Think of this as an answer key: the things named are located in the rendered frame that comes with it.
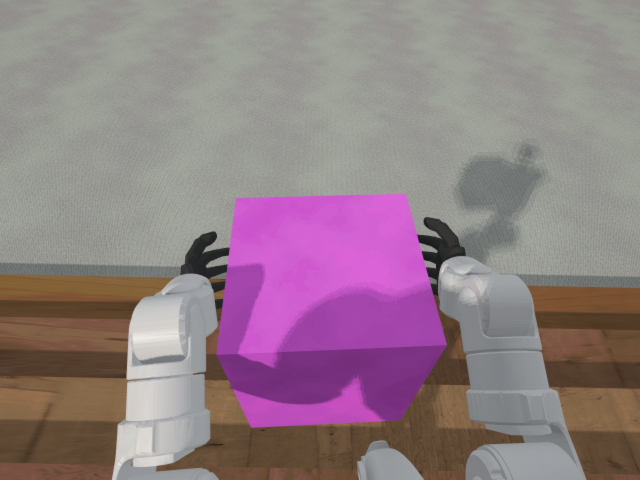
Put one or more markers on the robot right forearm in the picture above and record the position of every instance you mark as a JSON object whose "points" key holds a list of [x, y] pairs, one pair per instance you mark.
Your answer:
{"points": [[509, 386]]}

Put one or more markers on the robot right hand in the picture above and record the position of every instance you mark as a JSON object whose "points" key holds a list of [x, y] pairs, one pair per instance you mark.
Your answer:
{"points": [[447, 247]]}

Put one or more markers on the robot right thigh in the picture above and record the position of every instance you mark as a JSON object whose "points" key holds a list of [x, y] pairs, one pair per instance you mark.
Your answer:
{"points": [[386, 464]]}

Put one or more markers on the robot left forearm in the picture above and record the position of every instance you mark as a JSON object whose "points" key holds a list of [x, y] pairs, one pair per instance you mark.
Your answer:
{"points": [[166, 417]]}

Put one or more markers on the robot right shin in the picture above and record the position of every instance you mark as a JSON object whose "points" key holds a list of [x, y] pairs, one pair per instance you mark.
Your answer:
{"points": [[377, 445]]}

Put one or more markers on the carton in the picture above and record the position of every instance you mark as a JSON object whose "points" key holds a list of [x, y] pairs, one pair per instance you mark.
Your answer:
{"points": [[328, 313]]}

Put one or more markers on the robot right upper arm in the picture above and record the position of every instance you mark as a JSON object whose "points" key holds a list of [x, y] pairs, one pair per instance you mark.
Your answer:
{"points": [[521, 461]]}

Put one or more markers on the robot left hand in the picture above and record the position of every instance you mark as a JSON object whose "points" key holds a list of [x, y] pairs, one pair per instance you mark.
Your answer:
{"points": [[195, 262]]}

